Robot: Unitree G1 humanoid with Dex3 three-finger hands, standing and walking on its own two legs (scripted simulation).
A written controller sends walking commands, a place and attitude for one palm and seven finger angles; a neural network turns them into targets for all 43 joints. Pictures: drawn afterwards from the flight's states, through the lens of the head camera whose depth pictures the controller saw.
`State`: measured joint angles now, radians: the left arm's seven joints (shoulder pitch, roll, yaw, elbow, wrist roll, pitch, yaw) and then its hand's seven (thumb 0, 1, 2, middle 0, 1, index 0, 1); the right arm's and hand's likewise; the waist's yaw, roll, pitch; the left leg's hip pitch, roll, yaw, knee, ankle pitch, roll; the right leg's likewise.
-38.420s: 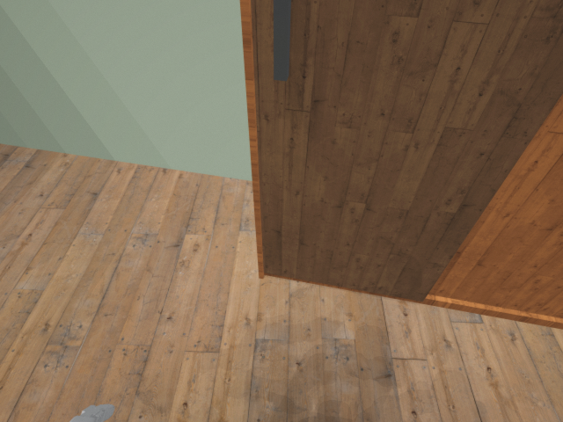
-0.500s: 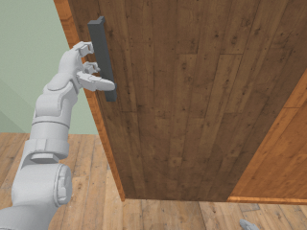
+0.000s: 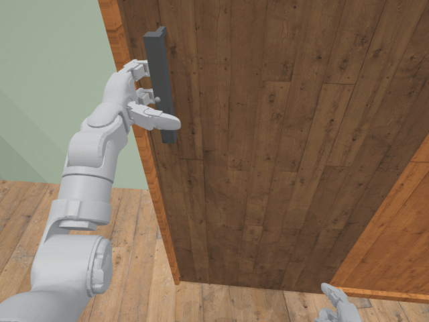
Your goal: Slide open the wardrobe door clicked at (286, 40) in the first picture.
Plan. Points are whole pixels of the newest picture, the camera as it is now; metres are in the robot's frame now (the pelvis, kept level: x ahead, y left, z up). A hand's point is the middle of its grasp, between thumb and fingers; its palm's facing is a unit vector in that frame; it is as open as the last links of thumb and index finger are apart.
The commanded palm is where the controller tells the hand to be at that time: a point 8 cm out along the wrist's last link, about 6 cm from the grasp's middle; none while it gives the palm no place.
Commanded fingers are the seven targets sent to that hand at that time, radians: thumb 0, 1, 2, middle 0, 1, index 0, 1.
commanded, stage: slide the fingers in behind the handle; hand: left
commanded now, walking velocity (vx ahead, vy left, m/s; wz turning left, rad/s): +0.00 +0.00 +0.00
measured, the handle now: (166, 88) +0.47 +0.14 +0.25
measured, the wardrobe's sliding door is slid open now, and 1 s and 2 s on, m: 0.01 0.01 0.01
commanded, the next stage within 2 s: move the hooked fingers beside the handle in 0.04 s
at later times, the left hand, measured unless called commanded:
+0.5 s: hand (156, 100) +0.40 +0.14 +0.26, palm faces +0.00 -1.00 -0.01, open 14.1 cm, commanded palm +0.38 +0.19 +0.25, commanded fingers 0.00 -0.50 0.30 -0.30 -1.20 -0.30 -1.20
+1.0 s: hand (141, 103) +0.40 +0.16 +0.25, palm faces +0.03 -1.00 +0.01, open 14.2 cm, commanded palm +0.37 +0.22 +0.25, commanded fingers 0.00 -0.50 0.30 -0.30 -1.20 -0.30 -1.20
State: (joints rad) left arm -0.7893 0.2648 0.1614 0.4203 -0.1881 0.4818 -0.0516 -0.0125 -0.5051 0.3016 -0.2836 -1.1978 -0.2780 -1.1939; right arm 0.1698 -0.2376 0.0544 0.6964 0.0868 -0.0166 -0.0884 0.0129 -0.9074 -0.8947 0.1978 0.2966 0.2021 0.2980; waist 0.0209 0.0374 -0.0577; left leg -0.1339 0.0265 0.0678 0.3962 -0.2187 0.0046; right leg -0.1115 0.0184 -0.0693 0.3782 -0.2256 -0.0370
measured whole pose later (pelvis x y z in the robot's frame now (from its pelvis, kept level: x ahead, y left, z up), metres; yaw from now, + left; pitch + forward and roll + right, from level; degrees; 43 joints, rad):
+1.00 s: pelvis +0.01 -0.01 +0.00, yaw -2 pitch -2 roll +0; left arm -0.64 0.36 0.29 0.31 -0.21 0.51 -0.12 -0.01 -0.50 0.30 -0.27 -1.17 -0.27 -1.15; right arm 0.19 -0.27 0.04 0.67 0.09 0.03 -0.09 0.01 -0.91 -0.89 0.20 0.30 0.20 0.30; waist -0.02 0.04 -0.08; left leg -0.12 0.05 0.09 0.38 -0.23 -0.01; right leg -0.11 0.04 -0.04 0.37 -0.23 -0.05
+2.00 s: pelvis +0.00 +0.01 +0.00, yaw +0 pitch -1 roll +0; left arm -0.73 0.40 0.25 0.43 -0.21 0.45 -0.17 -0.01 -0.50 0.30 -0.30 -1.20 -0.30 -1.20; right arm 0.20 -0.26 0.05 0.68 0.10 -0.02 -0.10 0.01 -0.91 -0.89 0.20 0.30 0.20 0.30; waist 0.00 0.04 -0.07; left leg -0.16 0.03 0.07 0.41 -0.23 0.01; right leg -0.13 0.02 -0.06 0.38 -0.23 -0.03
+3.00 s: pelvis +0.00 +0.00 +0.00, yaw -1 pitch -2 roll +0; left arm -0.71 0.33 0.22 0.37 -0.21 0.47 -0.13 -0.01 -0.51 0.30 -0.30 -1.20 -0.30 -1.20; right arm 0.21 -0.26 0.04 0.70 0.10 -0.02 -0.09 0.01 -0.91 -0.89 0.20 0.30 0.20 0.30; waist 0.00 0.04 -0.07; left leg -0.16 0.03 0.07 0.42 -0.23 0.01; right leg -0.13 0.03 -0.06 0.38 -0.22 -0.04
